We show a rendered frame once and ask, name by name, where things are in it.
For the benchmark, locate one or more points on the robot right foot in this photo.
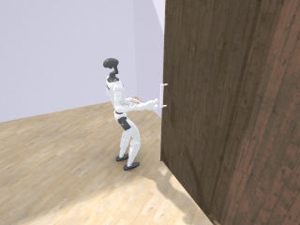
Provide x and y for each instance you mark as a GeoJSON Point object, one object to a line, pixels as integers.
{"type": "Point", "coordinates": [133, 165]}

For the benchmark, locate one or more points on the handle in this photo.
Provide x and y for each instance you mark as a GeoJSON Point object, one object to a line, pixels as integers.
{"type": "Point", "coordinates": [161, 95]}

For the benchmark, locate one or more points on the wardrobe door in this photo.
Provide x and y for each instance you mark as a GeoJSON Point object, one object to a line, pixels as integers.
{"type": "Point", "coordinates": [259, 180]}
{"type": "Point", "coordinates": [207, 43]}

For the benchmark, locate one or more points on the robot right upper arm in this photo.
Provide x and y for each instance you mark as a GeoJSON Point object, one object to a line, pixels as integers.
{"type": "Point", "coordinates": [118, 90]}

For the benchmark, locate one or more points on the robot right hand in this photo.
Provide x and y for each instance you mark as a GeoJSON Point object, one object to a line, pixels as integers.
{"type": "Point", "coordinates": [149, 105]}

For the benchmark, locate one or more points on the robot left upper arm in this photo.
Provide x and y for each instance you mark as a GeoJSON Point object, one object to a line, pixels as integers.
{"type": "Point", "coordinates": [107, 92]}

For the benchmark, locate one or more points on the right robot forearm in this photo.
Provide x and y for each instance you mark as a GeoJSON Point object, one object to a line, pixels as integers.
{"type": "Point", "coordinates": [130, 108]}

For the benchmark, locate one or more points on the robot left hand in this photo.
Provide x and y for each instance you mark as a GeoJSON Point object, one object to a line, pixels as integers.
{"type": "Point", "coordinates": [130, 99]}

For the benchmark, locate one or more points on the robot right thigh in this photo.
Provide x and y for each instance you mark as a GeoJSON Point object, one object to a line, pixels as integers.
{"type": "Point", "coordinates": [128, 125]}

